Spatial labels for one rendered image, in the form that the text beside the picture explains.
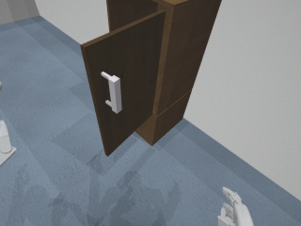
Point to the robot left hand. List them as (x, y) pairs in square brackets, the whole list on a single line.
[(6, 149)]

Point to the robot right hand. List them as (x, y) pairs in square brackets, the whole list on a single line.
[(238, 215)]

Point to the cupboard door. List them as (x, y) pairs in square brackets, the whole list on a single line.
[(131, 53)]

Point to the handle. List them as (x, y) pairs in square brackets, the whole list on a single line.
[(115, 92)]

